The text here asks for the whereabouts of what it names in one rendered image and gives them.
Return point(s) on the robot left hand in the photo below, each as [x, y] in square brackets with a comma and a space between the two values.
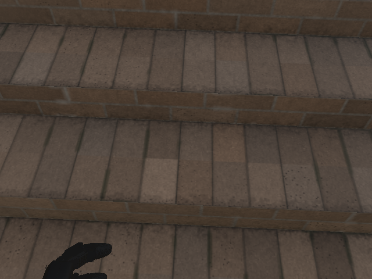
[75, 257]

